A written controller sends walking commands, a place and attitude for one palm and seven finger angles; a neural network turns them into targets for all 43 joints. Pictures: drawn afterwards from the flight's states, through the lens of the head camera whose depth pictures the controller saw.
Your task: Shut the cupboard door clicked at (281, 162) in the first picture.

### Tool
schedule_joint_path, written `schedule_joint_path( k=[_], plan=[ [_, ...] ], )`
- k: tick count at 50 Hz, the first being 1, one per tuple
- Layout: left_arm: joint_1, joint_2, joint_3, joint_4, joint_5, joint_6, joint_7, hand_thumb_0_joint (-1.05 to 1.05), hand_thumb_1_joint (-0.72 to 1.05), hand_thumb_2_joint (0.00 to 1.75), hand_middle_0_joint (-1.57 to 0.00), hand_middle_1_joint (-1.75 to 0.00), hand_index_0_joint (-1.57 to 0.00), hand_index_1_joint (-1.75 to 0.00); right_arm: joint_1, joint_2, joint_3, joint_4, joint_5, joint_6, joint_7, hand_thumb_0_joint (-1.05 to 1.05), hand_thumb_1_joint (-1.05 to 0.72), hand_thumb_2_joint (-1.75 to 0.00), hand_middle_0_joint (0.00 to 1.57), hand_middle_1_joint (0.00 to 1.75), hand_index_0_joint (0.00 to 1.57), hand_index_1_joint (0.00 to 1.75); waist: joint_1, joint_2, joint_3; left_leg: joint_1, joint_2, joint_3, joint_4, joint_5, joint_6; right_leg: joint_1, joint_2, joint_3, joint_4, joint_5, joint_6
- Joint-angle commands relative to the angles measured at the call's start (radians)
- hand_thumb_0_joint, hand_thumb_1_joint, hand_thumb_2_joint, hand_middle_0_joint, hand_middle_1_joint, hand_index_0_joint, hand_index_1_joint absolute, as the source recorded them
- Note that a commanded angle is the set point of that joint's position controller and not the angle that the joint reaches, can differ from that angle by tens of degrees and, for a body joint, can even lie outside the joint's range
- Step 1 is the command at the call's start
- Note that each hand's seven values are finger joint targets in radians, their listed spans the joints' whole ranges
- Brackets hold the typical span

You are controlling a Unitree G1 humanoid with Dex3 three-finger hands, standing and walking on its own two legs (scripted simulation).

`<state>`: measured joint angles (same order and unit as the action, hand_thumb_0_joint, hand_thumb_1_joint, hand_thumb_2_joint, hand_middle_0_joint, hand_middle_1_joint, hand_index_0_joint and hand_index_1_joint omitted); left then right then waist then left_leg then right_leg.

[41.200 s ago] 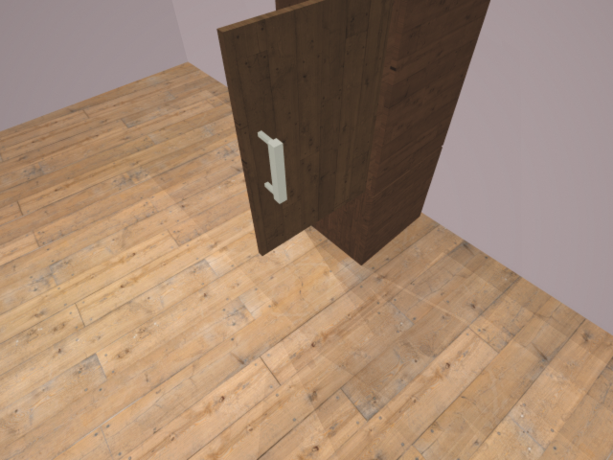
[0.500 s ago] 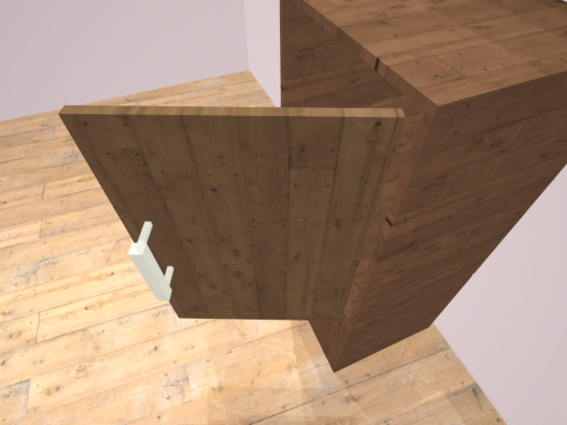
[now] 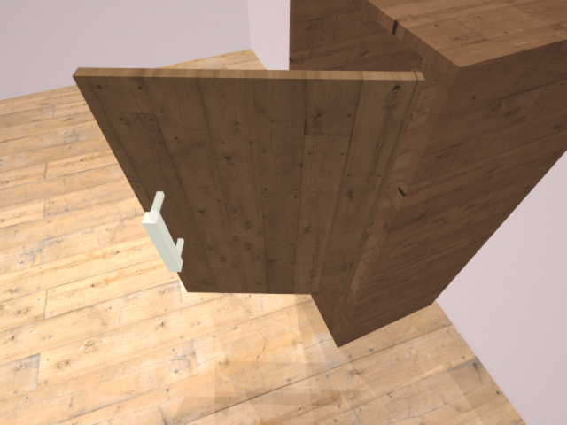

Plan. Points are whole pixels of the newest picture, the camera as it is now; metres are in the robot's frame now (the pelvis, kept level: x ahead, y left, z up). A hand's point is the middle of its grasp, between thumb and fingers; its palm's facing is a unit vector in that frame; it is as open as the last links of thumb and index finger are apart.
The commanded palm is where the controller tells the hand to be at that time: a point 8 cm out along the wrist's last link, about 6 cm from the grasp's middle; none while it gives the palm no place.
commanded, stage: come to a stop and stand still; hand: left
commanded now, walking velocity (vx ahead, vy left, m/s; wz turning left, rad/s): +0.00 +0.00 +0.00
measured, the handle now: (167, 234) +0.41 +0.23 -0.03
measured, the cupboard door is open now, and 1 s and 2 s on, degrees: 66 66 66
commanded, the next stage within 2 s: look again from close up in 0.92 s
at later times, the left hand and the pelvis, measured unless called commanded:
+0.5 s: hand out of the picture -0.01 +0.19 -0.17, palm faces -0.01 -0.97 -0.22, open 7.3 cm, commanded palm none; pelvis -0.03 +0.02 +0.01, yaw +0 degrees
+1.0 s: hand out of the picture -0.03 +0.18 -0.17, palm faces +0.01 -0.98 -0.19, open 7.4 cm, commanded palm none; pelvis -0.02 +0.01 +0.00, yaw +0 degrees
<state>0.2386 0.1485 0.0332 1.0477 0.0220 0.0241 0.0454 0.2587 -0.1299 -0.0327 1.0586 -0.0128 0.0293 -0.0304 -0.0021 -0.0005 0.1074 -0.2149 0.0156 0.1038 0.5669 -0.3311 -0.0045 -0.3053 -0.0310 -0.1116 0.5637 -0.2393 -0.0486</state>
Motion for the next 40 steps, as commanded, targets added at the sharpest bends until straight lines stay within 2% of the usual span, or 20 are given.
schedule_joint_path(
  k=[1,3,4,5,6,7,8,10,13,15,17,20,22,23,24,25,26,30,35,40],
  plan=[
    [0.003,0.179,0.046,-0.077,0.011,-0.001,0.008,0.0,0.9,0.9,-0.2,-0.3,-0.2,-0.3,0.137,-0.042,-0.028,-0.023,0.003,0.006,0.005,0.0,-0.9,-0.9,0.2,0.3,0.2,0.3,-0.008,-0.164,-0.063,0.025,0.016,-0.045,0.13,-0.068,-0.004,-0.087,-0.302,0.301,-0.251,0.095,-0.154],
    [-0.032,0.157,0.04,-0.095,0.009,0.003,0.004,0.0,0.9,0.9,-0.2,-0.3,-0.2,-0.3,0.198,-0.015,-0.015,-0.006,0.005,-0.012,0.01,0.0,-0.9,-0.9,0.2,0.3,0.2,0.3,-0.038,-0.1,-0.079,0.122,0.021,-0.041,-0.087,0.038,0.008,-0.14,-0.21,0.235,-0.189,-0.12,-0.086],
    [-0.035,0.119,0.029,-0.103,0.004,0.009,0.002,0.0,0.9,0.9,-0.2,-0.3,-0.2,-0.3,0.207,-0.028,-0.01,-0.003,0.0,-0.026,0.008,0.0,-0.9,-0.9,0.2,0.3,0.2,0.3,-0.035,0.023,-0.061,0.107,0.072,-0.112,-0.22,0.022,0.028,-0.169,-0.119,0.173,-0.088,-0.211,-0.035],
    [-0.016,0.065,0.018,-0.11,-0.004,0.012,-0.001,0.0,0.9,0.9,-0.2,-0.3,-0.2,-0.3,0.184,-0.065,-0.016,-0.015,-0.011,-0.039,0.003,0.0,-0.9,-0.9,0.2,0.3,0.2,0.3,-0.025,0.221,-0.048,0.009,0.195,-0.28,-0.351,-0.077,0.073,-0.148,-0.014,0.097,0.074,-0.229,0.02],
    [-0.007,0.053,0.017,-0.101,-0.004,0.014,0.001,0.0,0.9,0.9,-0.2,-0.3,-0.2,-0.3,0.115,-0.093,-0.012,-0.037,-0.015,-0.045,-0.004,0.0,-0.9,-0.9,0.2,0.3,0.2,0.3,-0.01,0.309,-0.022,-0.127,0.279,-0.385,-0.429,-0.107,0.124,-0.078,0.01,0.085,0.221,-0.238,0.035],
    [0.009,0.073,0.019,-0.083,0.002,0.017,0.0,0.0,0.9,0.9,-0.2,-0.3,-0.2,-0.3,0.059,-0.085,-0.002,-0.051,-0.015,-0.05,-0.006,0.0,-0.9,-0.9,0.2,0.3,0.2,0.3,0.017,0.268,-0.001,-0.207,0.275,-0.378,-0.455,-0.125,0.141,-0.013,-0.015,0.144,0.304,-0.206,0.027],
    [0.046,0.068,0.022,-0.067,0.007,0.018,-0.008,0.0,0.9,0.9,-0.2,-0.3,-0.2,-0.3,0.015,-0.086,0.001,-0.059,-0.016,-0.05,-0.008,0.0,-0.9,-0.9,0.2,0.3,0.2,0.3,0.044,0.191,-0.009,-0.22,0.247,-0.326,-0.441,-0.138,0.144,0.011,-0.007,0.152,0.348,-0.17,0.026],
    [0.058,0.042,0.012,-0.061,0.011,0.014,-0.019,0.0,0.9,0.9,-0.2,-0.3,-0.2,-0.3,0.028,-0.1,0.0,-0.064,-0.02,-0.05,-0.009,0.0,-0.9,-0.9,0.2,0.3,0.2,0.3,0.037,0.067,-0.005,-0.167,0.234,-0.319,-0.408,-0.143,0.162,-0.028,0.011,0.115,0.374,-0.183,0.028],
    [0.006,0.031,0.002,-0.083,0.01,0.001,-0.024,0.0,0.9,0.9,-0.2,-0.3,-0.2,-0.3,0.124,-0.115,-0.006,-0.033,-0.026,-0.05,-0.007,0.0,-0.9,-0.9,0.2,0.3,0.2,0.3,-0.017,0.078,0.012,0.016,0.238,-0.324,-0.388,-0.062,0.173,-0.12,-0.001,0.071,0.28,-0.245,0.035],
    [-0.025,0.028,-0.003,-0.093,0.003,-0.009,-0.024,0.0,0.9,0.9,-0.2,-0.3,-0.2,-0.3,0.17,-0.104,-0.005,-0.012,-0.027,-0.052,-0.01,0.0,-0.9,-0.9,0.2,0.3,0.2,0.3,-0.041,0.121,0.002,0.098,0.241,-0.317,-0.35,0.127,0.177,-0.116,-0.006,0.065,0.166,-0.276,0.036],
    [-0.005,0.025,-0.006,-0.082,-0.01,-0.012,-0.019,0.0,0.9,0.9,-0.2,-0.3,-0.2,-0.3,0.195,-0.114,-0.006,0.005,-0.024,-0.047,-0.012,0.0,-0.9,-0.9,0.2,0.3,0.2,0.3,-0.039,0.124,-0.057,0.165,0.228,-0.304,-0.285,0.366,0.167,-0.043,0.001,0.065,0.014,-0.249,0.036],
    [0.088,0.036,-0.008,-0.032,-0.018,-0.025,-0.005,0.0,0.9,0.9,-0.2,-0.3,-0.2,-0.3,0.177,-0.094,-0.002,0.016,-0.006,-0.046,-0.014,0.0,-0.9,-0.9,0.2,0.3,0.2,0.3,-0.006,0.049,-0.107,0.115,0.163,-0.223,-0.161,0.472,0.098,0.176,-0.011,0.081,-0.257,0.04,0.03],
    [0.123,0.079,-0.008,-0.011,-0.016,-0.034,0.006,0.0,0.9,0.9,-0.2,-0.3,-0.2,-0.3,0.151,-0.067,0.009,0.009,0.006,-0.055,-0.01,0.0,-0.9,-0.9,0.2,0.3,0.2,0.3,-0.002,-0.028,-0.12,-0.004,0.095,-0.133,-0.113,0.337,0.043,0.285,-0.103,0.172,-0.213,0.294,-0.005],
    [0.173,0.119,-0.018,0.004,0.008,-0.052,0.034,0.0,0.9,0.9,-0.2,-0.3,-0.2,-0.3,0.017,-0.13,0.004,-0.066,0.011,-0.066,-0.001,0.0,-0.9,-0.9,0.2,0.3,0.2,0.3,0.031,-0.086,-0.082,0.006,0.08,-0.109,0.007,0.29,0.022,0.132,-0.11,0.218,-0.22,0.508,0.02],
    [0.09,0.142,-0.026,-0.037,-0.009,-0.062,0.022,0.0,0.9,0.9,-0.2,-0.3,-0.2,-0.3,0.058,-0.1,0.006,-0.08,0.003,-0.05,0.016,0.0,-0.9,-0.9,0.2,0.3,0.2,0.3,-0.025,-0.097,-0.089,-0.017,0.057,-0.091,0.0,0.053,0.026,0.097,-0.125,0.184,-0.241,0.145,-0.003],
    [0.085,0.121,-0.02,-0.032,-0.008,-0.078,0.015,0.0,0.9,0.9,-0.2,-0.3,-0.2,-0.3,0.048,-0.08,0.012,-0.059,-0.013,-0.045,0.025,0.0,-0.9,-0.9,0.2,0.3,0.2,0.3,-0.017,-0.114,-0.101,-0.027,0.041,-0.076,0.016,0.069,0.017,0.127,-0.125,0.189,-0.228,0.286,-0.024],
    [0.082,0.115,-0.024,-0.032,-0.014,-0.083,0.014,0.0,0.9,0.9,-0.2,-0.3,-0.2,-0.3,0.086,-0.083,0.016,-0.052,-0.012,-0.045,0.024,0.0,-0.9,-0.9,0.2,0.3,0.2,0.3,-0.039,-0.11,-0.134,-0.017,0.044,-0.078,-0.004,0.1,0.023,0.153,-0.115,0.193,-0.199,0.289,-0.036],
    [0.132,0.097,-0.028,-0.022,-0.01,-0.085,0.015,0.0,0.9,0.9,-0.2,-0.3,-0.2,-0.3,0.11,-0.095,0.025,-0.026,-0.005,-0.068,0.005,0.0,-0.9,-0.9,0.2,0.3,0.2,0.3,-0.018,0.09,-0.165,0.049,0.084,-0.107,-0.021,0.436,0.05,0.167,-0.077,0.162,-0.096,0.443,-0.019],
    [0.143,0.097,-0.035,0.0,-0.009,-0.07,0.012,0.0,0.9,0.9,-0.2,-0.3,-0.2,-0.3,0.067,-0.098,0.033,-0.029,0.0,-0.057,0.0,0.0,-0.9,-0.9,0.2,0.3,0.2,0.3,-0.012,-0.052,-0.029,0.002,0.081,-0.098,-0.063,0.305,0.044,0.112,-0.075,0.164,-0.136,0.404,-0.004],
    [0.142,0.105,-0.038,-0.006,-0.007,-0.058,0.009,0.0,0.9,0.9,-0.2,-0.3,-0.2,-0.3,0.038,-0.117,0.035,-0.02,0.001,-0.054,0.002,0.0,-0.9,-0.9,0.2,0.3,0.2,0.3,-0.006,-0.011,-0.003,0.016,0.082,-0.113,-0.122,0.258,0.05,0.091,-0.059,0.17,-0.171,0.194,0.006]
  ],
)
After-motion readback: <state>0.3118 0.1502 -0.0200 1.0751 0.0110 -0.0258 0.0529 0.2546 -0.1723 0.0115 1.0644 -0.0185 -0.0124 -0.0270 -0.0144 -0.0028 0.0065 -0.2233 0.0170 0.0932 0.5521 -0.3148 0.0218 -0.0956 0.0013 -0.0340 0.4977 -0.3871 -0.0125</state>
